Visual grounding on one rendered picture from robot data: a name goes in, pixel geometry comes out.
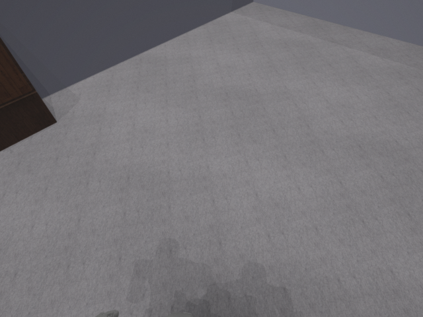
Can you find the cupboard door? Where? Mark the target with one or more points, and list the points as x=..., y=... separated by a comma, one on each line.
x=12, y=84

